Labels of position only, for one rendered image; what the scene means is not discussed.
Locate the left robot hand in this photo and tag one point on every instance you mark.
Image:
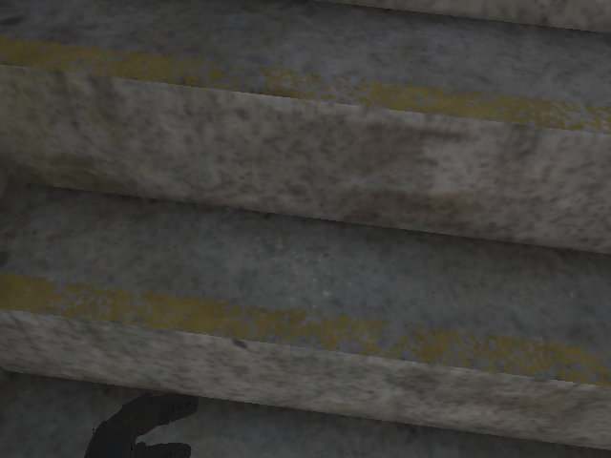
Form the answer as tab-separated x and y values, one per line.
116	438

